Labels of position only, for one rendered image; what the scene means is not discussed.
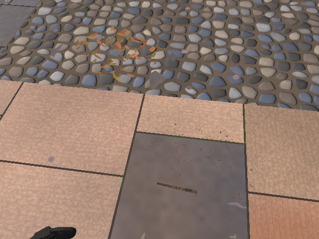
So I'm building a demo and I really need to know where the left robot hand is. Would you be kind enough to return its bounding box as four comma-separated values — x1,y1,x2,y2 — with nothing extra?
30,226,77,239

